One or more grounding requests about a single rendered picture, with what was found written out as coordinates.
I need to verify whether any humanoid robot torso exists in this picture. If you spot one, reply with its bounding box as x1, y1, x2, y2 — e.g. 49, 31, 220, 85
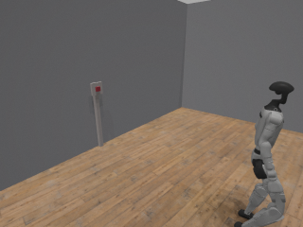
251, 107, 284, 167

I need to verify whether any right robot hand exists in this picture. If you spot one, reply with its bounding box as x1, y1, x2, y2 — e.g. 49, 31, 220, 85
267, 180, 286, 203

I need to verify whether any right robot upper arm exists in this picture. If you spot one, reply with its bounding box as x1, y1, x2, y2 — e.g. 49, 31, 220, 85
258, 112, 283, 148

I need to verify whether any panel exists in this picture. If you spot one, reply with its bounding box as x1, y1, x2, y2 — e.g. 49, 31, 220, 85
90, 81, 104, 147

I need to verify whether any robot left shin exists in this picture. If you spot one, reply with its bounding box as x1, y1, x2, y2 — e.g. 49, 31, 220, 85
244, 188, 268, 216

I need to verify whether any robot right forearm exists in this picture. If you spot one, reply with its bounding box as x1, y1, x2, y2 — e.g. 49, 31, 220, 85
260, 142, 278, 181

